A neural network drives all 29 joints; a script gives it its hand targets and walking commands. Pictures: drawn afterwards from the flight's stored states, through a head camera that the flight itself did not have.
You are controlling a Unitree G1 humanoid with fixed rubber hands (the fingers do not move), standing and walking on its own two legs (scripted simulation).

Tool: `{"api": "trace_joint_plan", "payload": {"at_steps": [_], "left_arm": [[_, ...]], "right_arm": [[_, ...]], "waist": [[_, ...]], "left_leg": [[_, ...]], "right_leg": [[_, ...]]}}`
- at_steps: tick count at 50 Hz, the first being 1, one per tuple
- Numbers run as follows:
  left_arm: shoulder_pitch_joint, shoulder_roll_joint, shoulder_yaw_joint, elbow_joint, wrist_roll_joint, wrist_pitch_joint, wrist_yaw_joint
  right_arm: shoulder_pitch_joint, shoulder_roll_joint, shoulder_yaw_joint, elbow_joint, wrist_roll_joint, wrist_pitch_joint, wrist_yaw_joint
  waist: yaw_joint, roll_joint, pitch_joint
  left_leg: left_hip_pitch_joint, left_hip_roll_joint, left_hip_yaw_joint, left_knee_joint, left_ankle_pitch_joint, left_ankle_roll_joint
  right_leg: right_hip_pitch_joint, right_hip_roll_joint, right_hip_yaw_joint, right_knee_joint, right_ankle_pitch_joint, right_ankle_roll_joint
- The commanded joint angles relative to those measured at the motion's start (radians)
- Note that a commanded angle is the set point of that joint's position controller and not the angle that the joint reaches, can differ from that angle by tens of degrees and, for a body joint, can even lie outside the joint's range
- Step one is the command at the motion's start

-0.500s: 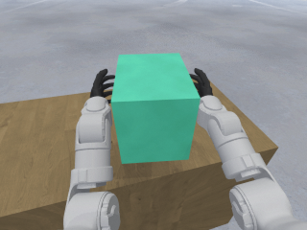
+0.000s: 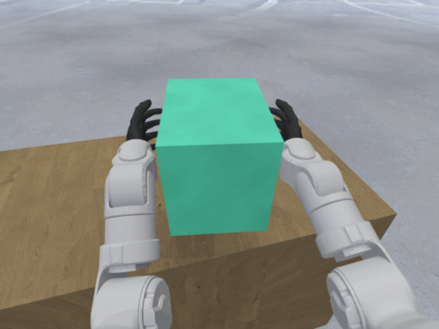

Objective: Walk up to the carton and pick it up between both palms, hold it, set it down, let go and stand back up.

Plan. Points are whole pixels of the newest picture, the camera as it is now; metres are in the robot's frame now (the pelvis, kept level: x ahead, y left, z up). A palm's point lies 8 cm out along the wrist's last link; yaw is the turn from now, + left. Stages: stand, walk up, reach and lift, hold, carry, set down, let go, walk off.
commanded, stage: hold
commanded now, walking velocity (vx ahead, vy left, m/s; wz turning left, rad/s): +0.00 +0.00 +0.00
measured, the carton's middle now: (215, 151) +0.37 +0.01 +0.19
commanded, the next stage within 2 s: none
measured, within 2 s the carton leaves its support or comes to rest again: neither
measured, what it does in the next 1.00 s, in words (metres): stands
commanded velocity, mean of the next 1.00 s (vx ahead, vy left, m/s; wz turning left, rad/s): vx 0.00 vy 0.00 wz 0.00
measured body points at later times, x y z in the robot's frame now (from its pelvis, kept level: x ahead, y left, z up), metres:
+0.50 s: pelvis +0.00 +0.00 +0.00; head -0.06 +0.02 +0.45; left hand +0.38 +0.14 +0.22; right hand +0.38 -0.12 +0.22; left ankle +0.05 +0.12 -0.74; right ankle -0.02 -0.11 -0.74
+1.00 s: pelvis +0.00 +0.00 +0.00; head -0.06 +0.02 +0.45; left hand +0.38 +0.14 +0.22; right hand +0.38 -0.12 +0.21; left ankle +0.05 +0.12 -0.74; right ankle -0.02 -0.11 -0.74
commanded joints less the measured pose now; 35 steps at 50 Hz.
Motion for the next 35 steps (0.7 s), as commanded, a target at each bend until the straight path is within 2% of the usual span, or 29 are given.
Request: {"api": "trace_joint_plan", "payload": {"at_steps": [1,4,6,8,10,13,18,20,23,27,32,35], "left_arm": [[-0.818,-0.613,-0.56,-0.127,-0.177,-0.091,-0.155],[-0.861,-0.629,-0.584,-0.146,-0.192,-0.104,-0.146],[-0.863,-0.628,-0.576,-0.13,-0.19,-0.107,-0.14],[-0.848,-0.616,-0.551,-0.088,-0.177,-0.107,-0.14],[-0.877,-0.632,-0.558,-0.085,-0.186,-0.114,-0.136],[-0.884,-0.653,-0.574,-0.092,-0.196,-0.118,-0.126],[-0.878,-0.637,-0.546,-0.049,-0.182,-0.127,-0.122],[-0.88,-0.645,-0.54,-0.047,-0.181,-0.127,-0.118],[-0.844,-0.651,-0.561,-0.096,-0.195,-0.127,-0.121],[-0.858,-0.631,-0.553,-0.087,-0.185,-0.122,-0.122],[-0.813,-0.627,-0.574,-0.143,-0.192,-0.112,-0.125],[-0.828,-0.621,-0.573,-0.153,-0.188,-0.105,-0.126]], "right_arm": [[-0.895,0.7,0.291,-0.369,0.101,-0.076,0.102],[-0.913,0.711,0.29,-0.371,0.105,-0.085,0.114],[-0.924,0.711,0.288,-0.37,0.102,-0.085,0.115],[-0.918,0.698,0.274,-0.334,0.09,-0.083,0.117],[-0.946,0.697,0.262,-0.325,0.084,-0.092,0.127],[-0.952,0.699,0.255,-0.333,0.089,-0.101,0.132],[-0.933,0.694,0.245,-0.277,0.079,-0.099,0.136],[-0.951,0.705,0.252,-0.288,0.084,-0.104,0.138],[-0.938,0.712,0.297,-0.357,0.117,-0.109,0.128],[-0.926,0.704,0.28,-0.328,0.107,-0.097,0.123],[-0.893,0.714,0.323,-0.403,0.132,-0.094,0.109],[-0.902,0.703,0.316,-0.396,0.129,-0.087,0.107]], "waist": [[-0.014,0.073,-0.462],[-0.017,0.098,-0.506],[-0.017,0.088,-0.505],[-0.014,0.075,-0.485],[-0.016,0.083,-0.487],[-0.023,0.108,-0.53],[-0.015,0.092,-0.486],[-0.007,0.084,-0.496],[-0.011,0.085,-0.571],[-0.015,0.08,-0.506],[-0.011,0.077,-0.547],[-0.016,0.073,-0.528]], "left_leg": [[0.309,-0.035,0.019,-0.014,0.224,-0.013],[0.322,-0.028,0.016,-0.012,0.221,-0.016],[0.319,-0.029,0.013,-0.005,0.234,-0.016],[0.317,-0.028,0.013,-0.019,0.194,-0.014],[0.302,-0.021,0.012,-0.027,0.158,-0.012],[0.33,-0.021,0.005,-0.01,0.193,-0.019],[0.308,-0.022,0.009,-0.024,0.158,-0.012],[0.305,-0.021,0.009,-0.021,0.178,-0.009],[0.353,-0.029,0.008,0.007,0.286,-0.014],[0.334,-0.03,0.012,-0.001,0.244,-0.016],[0.357,-0.038,0.012,0.022,0.336,-0.017],[0.352,-0.035,0.013,0.017,0.306,-0.019]], "right_leg": [[-0.133,0.016,-0.021,-0.067,0.23,0.098],[-0.145,0.018,-0.022,-0.063,0.209,0.092],[-0.144,0.02,-0.024,-0.06,0.225,0.093],[-0.155,0.016,-0.023,-0.069,0.18,0.091],[-0.172,0.019,-0.026,-0.069,0.134,0.085],[-0.173,0.021,-0.027,-0.065,0.153,0.081],[-0.191,0.017,-0.023,-0.078,0.113,0.081],[-0.18,0.017,-0.023,-0.071,0.136,0.082],[-0.14,0.023,-0.022,-0.057,0.25,0.09],[-0.16,0.019,-0.022,-0.07,0.211,0.092],[-0.12,0.02,-0.017,-0.051,0.328,0.103],[-0.13,0.022,-0.023,-0.053,0.292,0.102]]}}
